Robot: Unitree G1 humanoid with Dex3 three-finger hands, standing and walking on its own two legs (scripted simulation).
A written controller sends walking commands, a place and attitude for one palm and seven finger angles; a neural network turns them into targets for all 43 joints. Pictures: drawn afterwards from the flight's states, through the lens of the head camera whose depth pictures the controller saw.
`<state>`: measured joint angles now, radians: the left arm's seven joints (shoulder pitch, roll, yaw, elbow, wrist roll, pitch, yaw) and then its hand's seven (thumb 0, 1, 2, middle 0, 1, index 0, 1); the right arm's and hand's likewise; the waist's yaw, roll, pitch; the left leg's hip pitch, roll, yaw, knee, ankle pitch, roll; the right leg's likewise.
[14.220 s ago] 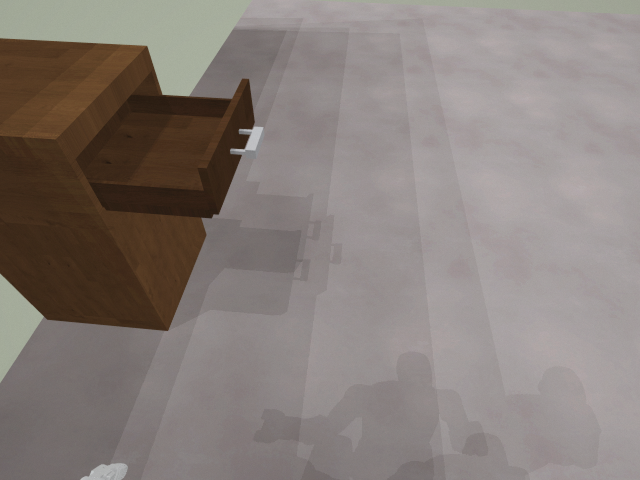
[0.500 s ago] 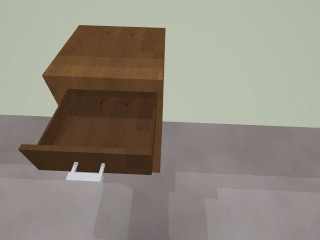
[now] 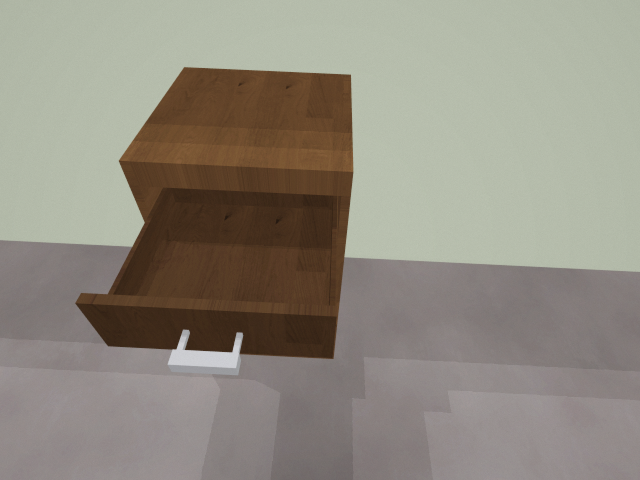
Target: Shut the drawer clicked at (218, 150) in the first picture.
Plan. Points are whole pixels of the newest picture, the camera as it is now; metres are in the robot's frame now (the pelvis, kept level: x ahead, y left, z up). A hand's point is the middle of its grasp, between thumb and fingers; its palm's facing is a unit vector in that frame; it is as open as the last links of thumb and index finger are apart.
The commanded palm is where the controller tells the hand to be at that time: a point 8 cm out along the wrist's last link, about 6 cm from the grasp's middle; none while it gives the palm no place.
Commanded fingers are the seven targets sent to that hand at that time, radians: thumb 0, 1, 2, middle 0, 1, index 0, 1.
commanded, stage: shuffle to correct the standing spot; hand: left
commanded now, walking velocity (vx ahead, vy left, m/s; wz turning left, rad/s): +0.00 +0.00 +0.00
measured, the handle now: (208, 349) +0.34 +0.21 -0.12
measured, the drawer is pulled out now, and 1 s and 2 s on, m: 0.29 0.29 0.29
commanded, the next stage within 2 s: come to a stop and stand still in 0.02 s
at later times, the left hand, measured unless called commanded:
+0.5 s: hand out of the picture +0.00 +0.14 -0.18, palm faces +0.03 -0.99 -0.17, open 7.4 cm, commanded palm none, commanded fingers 0.00 0.90 0.90 -0.20 -0.30 -0.20 -0.30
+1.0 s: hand out of the picture -0.03 +0.14 -0.18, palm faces +0.02 -0.98 -0.18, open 7.4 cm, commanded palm none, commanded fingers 0.00 0.90 0.90 -0.20 -0.30 -0.20 -0.30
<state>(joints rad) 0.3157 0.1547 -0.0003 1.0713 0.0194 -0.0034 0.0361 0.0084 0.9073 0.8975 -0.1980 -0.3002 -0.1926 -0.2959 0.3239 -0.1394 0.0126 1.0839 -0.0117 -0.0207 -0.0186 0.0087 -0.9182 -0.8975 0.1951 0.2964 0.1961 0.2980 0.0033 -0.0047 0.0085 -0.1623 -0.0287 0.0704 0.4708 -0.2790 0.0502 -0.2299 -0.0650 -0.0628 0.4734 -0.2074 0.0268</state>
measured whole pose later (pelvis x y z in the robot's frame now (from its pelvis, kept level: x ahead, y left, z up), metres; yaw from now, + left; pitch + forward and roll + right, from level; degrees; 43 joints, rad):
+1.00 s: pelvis -0.02 -0.02 +0.00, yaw -1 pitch -2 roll +0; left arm 0.35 0.12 -0.01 1.08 0.02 -0.01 0.04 0.01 0.90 0.90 -0.20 -0.30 -0.19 -0.30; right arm 0.34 -0.13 0.01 1.11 -0.01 0.00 -0.01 0.01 -0.91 -0.90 0.19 0.30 0.20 0.30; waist 0.01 0.01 0.03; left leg -0.19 0.01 0.08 0.49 -0.26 0.02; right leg -0.26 -0.03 -0.06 0.47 -0.18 0.00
